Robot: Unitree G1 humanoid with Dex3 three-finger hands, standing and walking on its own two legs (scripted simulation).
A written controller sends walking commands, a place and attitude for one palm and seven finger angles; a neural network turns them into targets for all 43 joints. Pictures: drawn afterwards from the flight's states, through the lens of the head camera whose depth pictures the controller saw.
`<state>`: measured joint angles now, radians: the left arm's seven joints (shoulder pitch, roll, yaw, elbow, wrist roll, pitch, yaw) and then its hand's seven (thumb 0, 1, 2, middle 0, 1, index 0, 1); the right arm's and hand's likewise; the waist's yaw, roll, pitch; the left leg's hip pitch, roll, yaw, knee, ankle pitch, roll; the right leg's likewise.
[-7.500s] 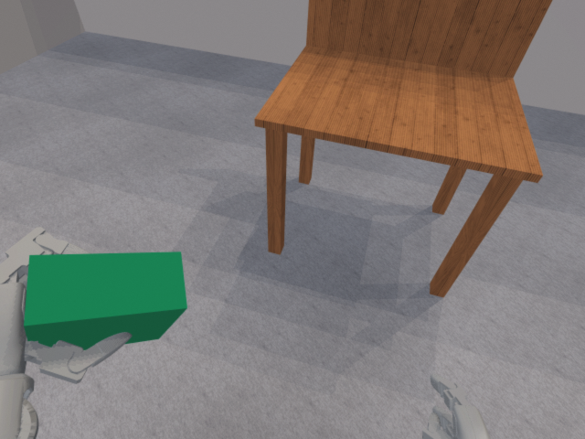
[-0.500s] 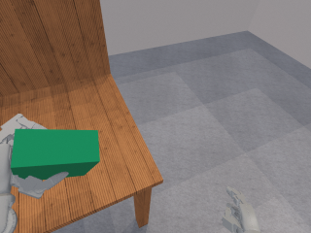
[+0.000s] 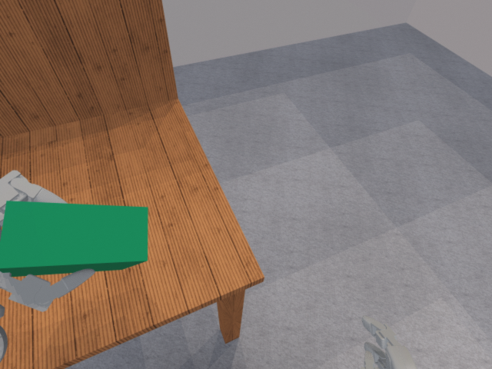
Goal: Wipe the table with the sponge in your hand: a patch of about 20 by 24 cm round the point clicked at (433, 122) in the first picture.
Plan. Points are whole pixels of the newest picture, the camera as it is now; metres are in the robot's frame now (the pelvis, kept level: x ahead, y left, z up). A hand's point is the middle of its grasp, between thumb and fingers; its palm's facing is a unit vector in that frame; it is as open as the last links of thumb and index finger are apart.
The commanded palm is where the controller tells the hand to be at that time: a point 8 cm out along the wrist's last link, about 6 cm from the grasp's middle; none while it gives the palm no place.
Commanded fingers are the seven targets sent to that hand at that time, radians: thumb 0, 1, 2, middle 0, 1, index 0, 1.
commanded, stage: look again from close up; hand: left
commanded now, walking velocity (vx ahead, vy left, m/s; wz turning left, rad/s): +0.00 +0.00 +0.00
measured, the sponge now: (97, 242) +0.24 +0.21 +0.13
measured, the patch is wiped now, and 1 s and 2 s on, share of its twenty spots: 0.00 0.00 0.00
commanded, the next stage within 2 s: turn the palm down, sponge in hand in 0.10 s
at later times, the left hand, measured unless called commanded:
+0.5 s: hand (62, 277) +0.20 +0.24 +0.12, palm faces +0.18 -0.75 -0.64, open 10.3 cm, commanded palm +0.15 +0.28 +0.17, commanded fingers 0.00 0.10 1.30 -1.20 -1.60 -1.20 -1.60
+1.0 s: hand (59, 269) +0.20 +0.24 +0.13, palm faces +0.25 -0.47 -0.85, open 10.3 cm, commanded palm +0.16 +0.26 +0.17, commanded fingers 0.00 0.10 1.30 -1.20 -1.60 -1.20 -1.60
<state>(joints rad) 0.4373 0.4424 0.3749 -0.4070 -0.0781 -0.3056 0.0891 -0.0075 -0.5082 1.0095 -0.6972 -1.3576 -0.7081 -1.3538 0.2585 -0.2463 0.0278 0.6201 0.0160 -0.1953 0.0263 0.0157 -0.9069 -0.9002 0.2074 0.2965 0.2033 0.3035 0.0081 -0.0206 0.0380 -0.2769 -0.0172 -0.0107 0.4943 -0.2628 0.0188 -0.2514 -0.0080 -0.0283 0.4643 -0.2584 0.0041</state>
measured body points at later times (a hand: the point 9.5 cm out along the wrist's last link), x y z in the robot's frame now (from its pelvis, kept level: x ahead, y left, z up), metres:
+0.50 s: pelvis -0.01 +0.00 -0.01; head +0.01 +0.00 +0.44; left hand +0.18 +0.27 +0.16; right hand +0.21 -0.19 -0.07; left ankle -0.01 +0.10 -0.74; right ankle -0.01 -0.13 -0.74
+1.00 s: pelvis -0.01 -0.04 -0.01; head +0.00 -0.07 +0.44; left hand +0.18 +0.26 +0.18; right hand +0.16 -0.30 -0.11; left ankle -0.01 +0.10 -0.74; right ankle -0.02 -0.13 -0.74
